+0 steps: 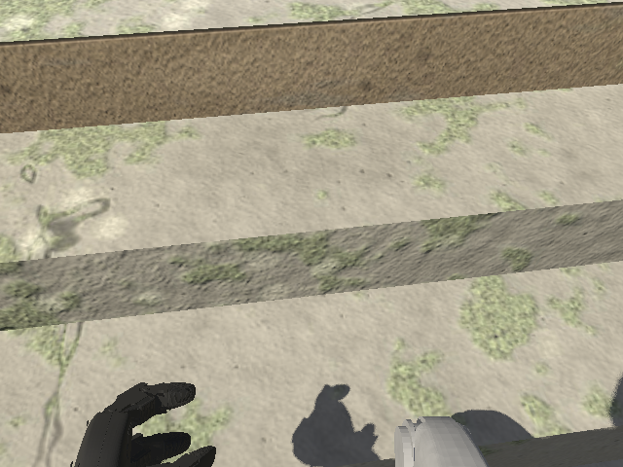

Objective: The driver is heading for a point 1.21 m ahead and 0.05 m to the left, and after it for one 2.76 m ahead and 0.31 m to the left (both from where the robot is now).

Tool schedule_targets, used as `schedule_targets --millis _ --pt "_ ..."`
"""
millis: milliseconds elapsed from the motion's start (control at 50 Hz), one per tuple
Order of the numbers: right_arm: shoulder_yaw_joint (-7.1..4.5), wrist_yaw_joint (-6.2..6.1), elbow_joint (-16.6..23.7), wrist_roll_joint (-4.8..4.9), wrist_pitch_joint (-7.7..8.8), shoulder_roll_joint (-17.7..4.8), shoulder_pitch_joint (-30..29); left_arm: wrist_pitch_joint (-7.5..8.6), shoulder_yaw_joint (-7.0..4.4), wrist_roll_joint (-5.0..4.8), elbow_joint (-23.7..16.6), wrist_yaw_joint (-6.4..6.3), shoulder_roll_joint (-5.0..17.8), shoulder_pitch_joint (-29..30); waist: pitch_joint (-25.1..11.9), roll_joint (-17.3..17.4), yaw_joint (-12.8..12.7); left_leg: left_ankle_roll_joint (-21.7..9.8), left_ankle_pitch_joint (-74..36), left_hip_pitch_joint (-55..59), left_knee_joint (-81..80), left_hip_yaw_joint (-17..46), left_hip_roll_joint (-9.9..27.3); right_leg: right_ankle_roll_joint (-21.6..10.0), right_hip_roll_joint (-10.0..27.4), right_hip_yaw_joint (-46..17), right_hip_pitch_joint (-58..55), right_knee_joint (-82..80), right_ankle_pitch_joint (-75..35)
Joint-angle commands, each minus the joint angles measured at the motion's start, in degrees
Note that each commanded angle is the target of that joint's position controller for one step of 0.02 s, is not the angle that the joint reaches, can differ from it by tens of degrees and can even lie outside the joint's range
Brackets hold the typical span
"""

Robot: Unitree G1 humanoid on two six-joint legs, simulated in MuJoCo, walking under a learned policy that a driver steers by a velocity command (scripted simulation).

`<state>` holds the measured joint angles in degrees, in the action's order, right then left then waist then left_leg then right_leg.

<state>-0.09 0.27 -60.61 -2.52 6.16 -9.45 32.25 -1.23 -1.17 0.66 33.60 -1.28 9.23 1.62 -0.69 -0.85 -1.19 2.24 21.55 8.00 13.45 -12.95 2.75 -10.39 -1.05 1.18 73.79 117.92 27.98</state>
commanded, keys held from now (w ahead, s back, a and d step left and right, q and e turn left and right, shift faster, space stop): w+e+shift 0.14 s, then w+q+shift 0.86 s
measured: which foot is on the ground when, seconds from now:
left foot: down 0.00-0.10, up 0.12-0.54, down 0.56-0.88, up 0.90-1.00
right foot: up 0.00-0.08, down 0.10-0.54, up 0.56-0.86, down 0.88-1.00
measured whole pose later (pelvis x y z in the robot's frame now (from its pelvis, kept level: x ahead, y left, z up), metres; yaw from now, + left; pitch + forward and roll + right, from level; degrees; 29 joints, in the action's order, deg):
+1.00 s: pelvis +0.77 -0.15 +0.47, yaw +22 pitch +3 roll -3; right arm -6.8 2.2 -42.4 -3.1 6.6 -16.4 15.8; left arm 5.1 -1.5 1.0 39.3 -1.4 8.4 -7.5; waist -3.7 4.9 1.5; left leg -8.7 -0.3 -35.0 101.9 7.1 -5.7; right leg 2.7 5.6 6.0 36.1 62.9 29.2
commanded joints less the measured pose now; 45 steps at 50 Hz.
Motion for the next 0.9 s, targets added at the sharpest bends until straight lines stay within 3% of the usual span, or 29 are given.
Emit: schedule_targets --millis 20,40,80,100,120,140,160,220,300,360,420,440,480,500,520,540,560,580,600,640,660,680,740,780,820,840,860,880,900 --pt "0.45 -2.57 5.68 4.00 0.60 -7.48 -10.66 -1.13 2.77 -0.79 -10.12 1.44 0.44 6.97 6.91 5.08 -7.17 -6.49 -67.50 -35.34 -16.23 -6.65 6.00 -0.35 -1.43 14.29 -33.42 -30.64 -3.10" --pt "-0.91 -3.97 8.44 6.01 0.95 -14.16 -8.16 -1.76 1.42 -0.21 -7.32 1.80 3.35 -1.11 -1.47 7.89 -8.18 -8.88 -105.30 -29.45 -6.72 -4.85 10.05 0.43 -5.77 18.99 -45.35 -31.78 -0.64" --pt "-4.57 -3.49 13.41 6.57 0.37 -23.74 -13.61 -1.99 -1.70 0.23 -0.50 1.54 8.35 -25.83 -19.17 16.77 -17.58 -10.48 -128.70 -11.95 23.31 -0.28 15.39 -2.21 -8.31 11.94 -57.01 -38.52 6.49" --pt "-5.37 -2.13 16.81 5.97 -0.08 -23.36 -13.37 -0.90 -3.60 0.00 0.68 2.57 12.60 -26.64 -21.95 14.15 -15.62 -10.10 -114.40 -13.96 40.36 2.18 13.66 -2.99 -11.10 3.62 -63.93 -53.50 10.40" --pt "-4.49 0.38 20.10 3.26 0.80 -14.78 -17.55 -0.34 -5.58 -1.45 1.29 2.59 16.84 -20.99 -16.05 -0.18 -11.43 -6.53 -54.07 -34.77 65.31 4.81 1.95 -6.95 -4.67 -21.10 -67.70 -76.53 17.58" --pt "-3.84 2.60 26.84 0.39 2.48 -11.47 -22.55 -0.54 -7.37 -0.93 -0.07 2.26 20.54 -13.49 -17.89 -13.14 -7.21 -5.28 -21.34 -51.07 91.35 13.62 -8.65 -11.21 3.97 -54.79 -68.98 -98.81 29.64" --pt "-2.64 2.76 28.86 -2.42 2.97 -5.63 -21.12 0.26 -6.14 -1.15 0.54 1.40 16.37 -11.93 -14.61 -4.73 -3.36 -5.80 -22.59 -56.36 103.02 19.51 -4.80 -7.82 5.96 -54.85 -64.87 -100.44 28.32" --pt "1.89 0.61 32.72 -2.10 2.15 5.86 -23.24 4.39 -2.88 2.41 11.29 0.62 5.28 -19.25 -0.11 4.44 3.26 -8.90 -19.39 -69.24 118.84 19.56 -1.83 -0.92 6.56 -39.03 -50.96 -96.60 4.13" --pt "2.78 -1.98 30.44 2.04 -2.36 7.89 -29.36 8.30 -0.81 2.84 18.60 3.61 1.25 -25.31 6.31 2.84 2.37 -11.11 -9.88 -80.86 125.43 17.57 -5.28 6.58 7.32 -16.08 -46.59 -97.68 -20.62" --pt "4.91 -3.76 34.70 3.42 -3.06 12.11 -40.14 9.17 0.17 0.97 24.48 4.27 1.41 -31.00 10.90 2.47 2.47 -14.01 -3.56 -90.66 119.05 14.62 -8.02 13.04 5.26 -4.01 -48.91 -103.61 -24.42" --pt "4.60 -2.68 35.87 3.44 -4.36 6.74 -45.46 8.30 0.63 -2.17 25.30 1.05 3.46 -35.06 4.97 2.31 0.97 -12.21 -4.73 -71.28 94.78 1.79 -9.57 11.61 6.15 2.07 -48.72 -117.20 -50.86" --pt "3.35 -1.81 31.04 3.68 -4.51 2.73 -35.92 8.64 0.52 -3.23 23.03 -0.22 4.51 -31.43 -1.90 2.44 5.39 -12.77 -5.46 -54.34 85.34 -3.72 -11.33 13.11 3.79 11.20 -49.58 -112.42 -80.17" --pt "1.98 -2.01 27.22 5.83 -5.73 -1.03 -24.57 10.49 -2.31 -4.84 19.43 -3.12 15.88 -27.42 -16.20 -7.02 12.25 -12.59 -7.25 -32.14 72.61 -5.71 -12.29 8.60 10.97 10.42 -57.07 -102.03 -122.57" --pt "0.27 -2.96 24.37 5.45 -7.12 -4.47 -17.16 11.30 -3.31 -5.03 17.46 -4.03 18.78 -23.52 -20.05 -9.42 16.58 -12.92 -3.53 -30.70 68.31 -5.86 -12.10 8.15 14.04 10.07 -65.65 -91.68 -139.45" --pt "-1.26 -2.53 21.21 4.28 -7.35 -8.66 -9.86 11.02 -4.17 -5.97 13.58 -3.47 19.40 -17.94 -21.44 -8.05 18.48 -13.36 2.81 -25.85 59.54 -4.58 -13.17 7.50 15.04 8.97 -68.04 -78.54 -144.78" --pt "-3.12 -2.06 21.10 4.29 -6.78 -12.41 -6.41 10.49 -5.22 -5.63 10.13 -2.68 19.45 -14.21 -20.76 -3.62 21.13 -16.97 6.37 -20.76 42.03 6.40 -12.63 8.05 12.64 7.87 -65.52 -51.74 -127.24" --pt "-4.80 -1.40 19.25 6.69 -5.71 -12.40 -9.03 10.01 -4.76 -3.36 5.32 -0.73 13.89 -5.69 -14.94 13.44 20.64 -22.69 0.14 -14.30 24.60 19.99 -11.52 9.81 -0.29 6.52 -43.94 -18.72 -45.01" --pt "-3.85 -1.00 18.74 3.89 -3.93 -9.15 -18.86 11.67 -0.68 3.65 -1.35 0.84 0.65 -7.54 -5.13 13.79 8.13 -28.11 -44.39 -12.28 25.02 40.39 -4.69 12.21 -5.85 -4.21 -17.73 9.72 -16.03" --pt "-2.84 -2.12 18.58 1.83 -4.24 -5.17 -18.12 11.62 0.33 4.07 -4.97 1.90 -1.61 -11.57 -15.27 1.98 3.40 -31.91 -14.09 -8.61 14.76 59.28 2.69 9.24 -5.81 -10.67 -11.91 17.93 -16.40" --pt "-3.00 -2.53 13.02 0.00 -2.71 -2.63 -13.70 9.60 2.52 4.94 -8.92 2.13 -4.24 -7.37 3.09 -9.50 -1.11 -25.25 7.79 -21.82 3.97 57.96 3.09 5.41 -1.34 -11.37 -0.83 17.88 -11.81" --pt "-3.55 -2.41 12.87 0.33 -1.73 -4.76 -15.01 8.09 3.91 5.83 -8.69 1.48 -5.57 -8.54 7.84 -9.82 -3.21 -21.99 2.01 -27.45 4.68 51.03 0.82 5.33 1.21 -10.99 -0.36 14.98 -11.39" --pt "-3.49 -2.24 12.73 0.76 -0.88 -5.33 -16.66 6.58 3.53 4.19 -8.18 0.73 -4.29 -8.71 11.17 -8.16 -3.70 -20.51 -0.78 -31.89 3.59 44.98 0.78 6.09 1.70 -8.37 0.57 14.61 -6.81" --pt "-3.02 -1.03 8.95 0.63 1.59 -6.91 -10.30 5.70 5.08 3.13 -17.67 -1.78 -4.20 9.76 16.15 -3.79 -0.07 -18.64 -3.39 -40.69 -2.07 40.10 -0.16 6.37 5.51 -4.95 4.68 7.29 6.85" --pt "-4.05 -1.35 6.64 1.78 2.26 -9.91 -4.36 6.44 6.06 3.71 -22.31 -1.57 -4.13 16.64 12.20 0.03 2.92 -18.03 -2.32 -35.09 -5.78 39.16 -0.24 4.36 8.73 -7.52 3.88 -7.69 13.46" --pt "-4.93 -2.88 10.86 4.49 0.08 -11.12 -9.98 6.32 6.52 1.56 -20.07 -0.59 -4.29 8.54 -1.57 -5.84 -0.96 -18.85 -36.05 -54.53 -13.66 29.61 -3.90 4.63 4.51 4.52 -53.48 -43.24 -1.51" --pt "-5.81 -2.55 13.58 5.10 1.16 -14.69 -8.99 6.76 3.61 -0.14 -14.17 -0.92 -1.65 -6.75 -14.80 -2.93 -6.34 -18.59 -78.82 -51.66 1.94 30.00 -2.24 5.10 -1.22 5.97 -75.68 -38.91 -4.52" --pt "-8.97 -1.28 16.86 4.54 2.33 -23.07 -17.92 5.54 -0.28 -0.66 -9.81 -1.58 5.03 -23.56 -26.46 4.63 -16.95 -15.42 -98.78 -42.01 20.11 31.83 0.61 4.01 0.72 0.10 -82.43 -46.26 -1.29" --pt "-9.70 0.29 18.15 4.24 3.91 -22.09 -22.34 5.30 -3.75 0.36 -5.90 -1.32 12.54 -32.97 -33.47 0.06 -22.20 -12.27 -93.88 -36.35 40.14 30.57 -2.79 3.85 2.67 -4.37 -85.69 -58.41 5.65" --pt "-7.37 2.59 20.70 2.99 5.10 -10.66 -27.79 5.46 -5.38 0.97 -1.33 -1.51 18.17 -34.12 -30.42 -21.19 -19.16 -8.54 -27.58 -45.43 65.24 25.39 -14.03 0.42 14.52 -30.15 -84.21 -79.72 14.15"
